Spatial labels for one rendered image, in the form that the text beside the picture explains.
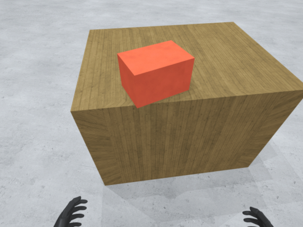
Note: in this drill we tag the carton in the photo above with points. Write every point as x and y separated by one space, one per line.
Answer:
155 72

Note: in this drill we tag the robot left hand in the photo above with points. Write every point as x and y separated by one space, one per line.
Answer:
67 215

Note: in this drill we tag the robot right hand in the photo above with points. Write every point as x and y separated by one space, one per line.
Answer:
261 220

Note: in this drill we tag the pedestal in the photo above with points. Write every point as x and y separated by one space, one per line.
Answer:
239 96

